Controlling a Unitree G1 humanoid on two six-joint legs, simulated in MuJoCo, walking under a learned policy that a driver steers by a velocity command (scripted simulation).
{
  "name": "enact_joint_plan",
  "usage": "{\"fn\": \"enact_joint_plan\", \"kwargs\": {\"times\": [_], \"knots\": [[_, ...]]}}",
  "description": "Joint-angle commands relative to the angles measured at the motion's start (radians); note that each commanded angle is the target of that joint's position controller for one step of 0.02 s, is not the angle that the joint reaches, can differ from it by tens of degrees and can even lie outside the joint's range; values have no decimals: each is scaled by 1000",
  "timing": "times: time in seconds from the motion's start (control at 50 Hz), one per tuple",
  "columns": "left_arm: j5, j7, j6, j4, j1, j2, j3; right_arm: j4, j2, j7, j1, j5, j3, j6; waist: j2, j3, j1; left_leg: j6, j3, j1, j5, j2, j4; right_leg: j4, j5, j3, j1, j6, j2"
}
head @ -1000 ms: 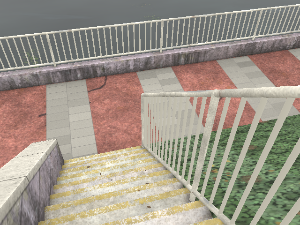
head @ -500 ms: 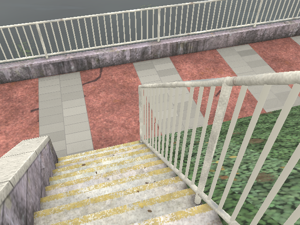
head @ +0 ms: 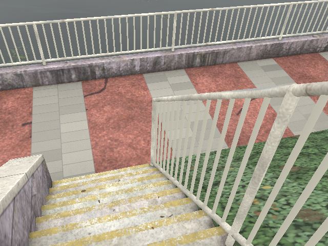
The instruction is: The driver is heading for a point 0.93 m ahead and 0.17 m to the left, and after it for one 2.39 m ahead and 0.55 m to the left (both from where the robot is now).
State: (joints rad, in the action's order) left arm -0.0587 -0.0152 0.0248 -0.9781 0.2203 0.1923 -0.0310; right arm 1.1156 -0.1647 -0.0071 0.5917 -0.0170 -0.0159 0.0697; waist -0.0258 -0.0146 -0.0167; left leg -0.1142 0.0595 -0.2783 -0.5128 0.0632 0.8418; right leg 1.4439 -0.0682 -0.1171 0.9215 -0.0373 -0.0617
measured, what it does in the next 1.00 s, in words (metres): goes down, turning left: right foot 0.20 m lower, then left foot 0.20 m lower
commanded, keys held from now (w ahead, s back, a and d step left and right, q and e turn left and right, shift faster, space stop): w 0.34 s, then w+q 0.66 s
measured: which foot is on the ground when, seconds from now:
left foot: down 0.00-0.34, up 0.36-0.78, down 0.80-1.00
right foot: up 0.00-0.32, down 0.34-0.82, up 0.84-1.00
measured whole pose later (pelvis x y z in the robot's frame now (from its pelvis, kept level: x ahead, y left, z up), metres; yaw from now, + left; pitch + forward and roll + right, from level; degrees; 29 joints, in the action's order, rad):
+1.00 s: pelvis +0.47 +0.04 -0.40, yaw +18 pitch -2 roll -2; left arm -0.06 -0.02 0.00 -0.95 0.26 0.20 -0.02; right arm 1.03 -0.19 0.00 0.42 -0.01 0.01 0.01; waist -0.02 0.00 0.02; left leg -0.13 -0.03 -0.34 -0.44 0.13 0.82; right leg 1.54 -0.28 -0.04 0.85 0.02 0.06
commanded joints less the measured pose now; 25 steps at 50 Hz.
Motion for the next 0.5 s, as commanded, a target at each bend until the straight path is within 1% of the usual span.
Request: {"fn": "enact_joint_plan", "kwargs": {"times": [0.02,0.04,0.06,0.08,0.1,0.12,0.14,0.16,0.18,0.2,0.22,0.24,0.26,0.28,0.3,0.32,0.34,0.36,0.38,0.4,0.42,0.44,0.46,0.48,0.5], "knots": [[20,9,8,6,41,56,-15,-46,-133,15,-56,30,15,39,131,142,84,-2,-334,-150,366,-205,-241,-231,320,-34,-8,14,13],[15,17,-13,9,-23,81,-25,-48,-135,22,-21,37,16,34,104,140,53,-11,-345,-101,283,-207,-211,-364,426,-41,-9,-7,26],[9,29,-31,24,-84,74,-19,-58,-109,32,-63,46,9,29,73,147,58,-20,-317,-141,152,-194,-198,-520,590,-8,-90,-4,47],[13,38,-33,36,-131,52,-12,-74,-129,33,-70,36,15,25,57,136,38,-28,-312,-211,42,-190,-216,-561,663,43,-204,-9,37],[12,44,-39,29,-158,35,-8,-86,-133,41,-87,23,19,13,56,137,20,-40,-318,-235,0,-171,-186,-591,699,63,-272,0,39],[12,47,-35,34,-171,29,-6,-87,-133,40,-72,16,21,3,72,141,-2,-54,-326,-199,24,-175,-164,-602,643,73,-271,2,40],[18,43,-32,48,-208,25,-3,-79,-119,42,-32,9,20,-7,90,180,-39,-64,-334,-145,74,-172,-131,-656,567,74,-226,3,46],[20,38,-37,71,-244,31,-3,-56,-81,39,10,-5,15,-12,96,219,-89,-69,-328,-86,161,-145,-90,-741,515,66,-197,2,43],[33,35,-45,96,-284,28,-1,-46,-74,41,40,-19,14,-17,106,238,-128,-77,-333,-24,236,-141,-69,-822,454,73,-174,3,40],[48,29,-62,130,-310,26,0,-34,-53,44,55,-32,8,-23,100,254,-154,-82,-323,12,330,-127,-28,-949,436,76,-203,-4,45],[61,32,-74,136,-312,22,3,-19,-62,46,63,-42,9,-23,96,254,-171,-87,-320,29,410,-127,-1,-1014,432,98,-247,-10,56],[64,34,-82,133,-290,30,1,-15,-72,49,61,-45,12,-23,101,261,-181,-105,-362,64,523,-139,14,-1102,383,78,-267,-17,85],[37,34,-85,90,-172,52,-8,-13,-97,48,5,-25,18,-16,129,201,-127,-115,-387,-7,595,-171,128,-955,476,55,-398,-31,112],[49,26,-86,53,-39,87,-13,-33,-126,46,-66,-28,23,-11,127,148,-54,-123,-400,5,622,-177,216,-1032,447,20,-474,-53,152],[60,19,-82,-3,115,129,-30,-25,-124,45,-82,-30,27,-10,98,80,0,-110,-353,7,766,-169,356,-1082,438,82,-626,-60,143],[56,20,-79,-50,228,157,-39,-21,-127,41,-61,-22,32,-3,41,35,33,-87,-298,-35,871,-142,517,-1150,416,144,-807,-59,122],[50,23,-69,-78,265,158,-52,-20,-172,41,-35,-27,56,-12,-122,68,63,-60,-176,-126,575,-35,804,-1321,368,153,-926,-65,133],[53,32,-57,-100,368,160,-52,-33,-149,38,-18,-22,76,-17,-262,-58,83,-26,-109,-477,-280,84,1180,-985,663,28,-1289,-126,280],[51,48,-56,-72,369,116,-19,-65,-138,50,21,3,65,-15,-154,-116,48,-29,-138,-747,-387,44,1158,-745,841,-52,-1448,-157,370],[58,48,-52,-70,393,155,-32,-85,-121,53,-36,-11,61,-21,-107,-111,83,-37,-146,-850,-327,13,1177,-794,636,-87,-1402,-213,424],[59,24,-56,-74,363,213,-58,-106,-102,42,-74,-26,57,-27,-150,-87,61,-14,-163,-866,-211,-33,1095,-892,181,-248,-1208,-329,508],[42,16,-65,-36,273,114,-26,-122,-137,32,-135,-34,68,-33,-42,-13,24,13,-211,-811,10,-67,880,-971,-161,-229,-977,-313,463],[39,12,-83,-48,255,64,-2,-107,-108,28,-187,-51,71,-41,-61,60,27,30,-232,-761,163,-60,809,-937,-91,-192,-808,-254,408],[54,-4,-92,-35,192,8,30,-122,-89,21,-214,-37,69,-48,-13,143,-33,85,-229,-566,401,-56,485,-964,86,-58,-524,-181,349],[46,-6,-104,-40,213,52,27,-114,-58,14,-219,-45,66,-63,-69,151,-28,105,-156,-420,444,-33,415,-961,215,-14,-398,-175,335]]}}
Velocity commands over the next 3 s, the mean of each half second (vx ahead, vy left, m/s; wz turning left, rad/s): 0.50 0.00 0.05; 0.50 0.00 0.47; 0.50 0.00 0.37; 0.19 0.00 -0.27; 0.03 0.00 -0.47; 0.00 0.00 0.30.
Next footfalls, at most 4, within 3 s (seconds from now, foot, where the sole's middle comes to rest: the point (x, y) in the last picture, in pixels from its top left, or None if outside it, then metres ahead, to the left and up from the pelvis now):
0.34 right None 0.30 -0.10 -0.94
0.80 left None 0.49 0.10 -1.14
1.34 right None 0.76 0.02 -1.34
1.84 left None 0.94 0.28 -1.54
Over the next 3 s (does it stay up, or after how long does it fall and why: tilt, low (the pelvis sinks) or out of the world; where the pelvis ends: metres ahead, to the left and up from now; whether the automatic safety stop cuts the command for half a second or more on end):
stays up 0.75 0.04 -0.64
